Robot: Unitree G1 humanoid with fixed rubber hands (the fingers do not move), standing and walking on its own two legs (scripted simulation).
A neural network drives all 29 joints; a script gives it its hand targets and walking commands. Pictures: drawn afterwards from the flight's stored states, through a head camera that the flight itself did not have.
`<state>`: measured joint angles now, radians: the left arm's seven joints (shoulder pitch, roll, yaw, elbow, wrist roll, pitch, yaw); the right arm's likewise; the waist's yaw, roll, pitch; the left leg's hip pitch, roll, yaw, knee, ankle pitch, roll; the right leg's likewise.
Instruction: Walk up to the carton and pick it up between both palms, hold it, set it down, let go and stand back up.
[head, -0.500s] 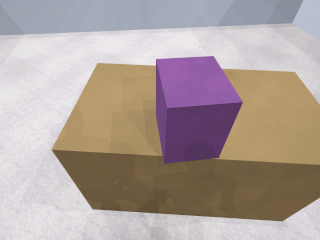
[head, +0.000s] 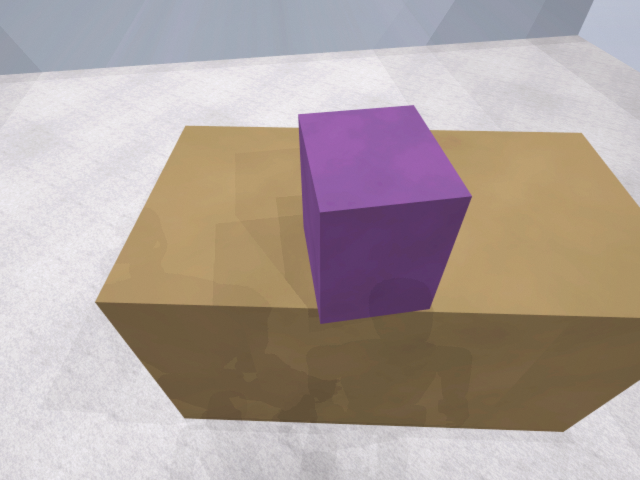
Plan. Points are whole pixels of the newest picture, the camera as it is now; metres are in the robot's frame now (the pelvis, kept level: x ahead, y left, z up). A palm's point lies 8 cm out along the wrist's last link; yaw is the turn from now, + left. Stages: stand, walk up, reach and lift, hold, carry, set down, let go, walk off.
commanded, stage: stand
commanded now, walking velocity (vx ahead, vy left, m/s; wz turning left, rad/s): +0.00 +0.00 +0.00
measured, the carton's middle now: (366, 215) +0.53 -0.06 +0.01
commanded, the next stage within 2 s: none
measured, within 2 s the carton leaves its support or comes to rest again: neither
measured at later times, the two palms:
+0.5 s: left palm out of the picture +0.05 +0.23 -0.13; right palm out of the picture +0.03 -0.27 -0.12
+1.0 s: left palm out of the picture +0.11 +0.22 -0.13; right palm out of the picture +0.11 -0.27 -0.12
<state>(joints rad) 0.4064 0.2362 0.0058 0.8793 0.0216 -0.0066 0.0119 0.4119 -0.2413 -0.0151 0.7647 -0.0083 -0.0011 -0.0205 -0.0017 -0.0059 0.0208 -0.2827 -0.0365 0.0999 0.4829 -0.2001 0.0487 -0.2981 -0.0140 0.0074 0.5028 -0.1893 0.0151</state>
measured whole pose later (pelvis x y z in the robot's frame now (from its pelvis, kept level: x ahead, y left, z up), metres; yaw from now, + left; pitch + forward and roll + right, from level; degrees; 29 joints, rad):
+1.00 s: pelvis +0.09 -0.02 +0.01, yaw +0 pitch +2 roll +0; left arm 0.33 0.21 -0.01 0.92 0.01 -0.01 0.03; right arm 0.39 -0.21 0.00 0.85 0.00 -0.02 -0.03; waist 0.00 -0.01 0.01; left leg -0.20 -0.02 0.07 0.43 -0.26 0.03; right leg -0.21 0.02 0.00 0.45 -0.26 -0.02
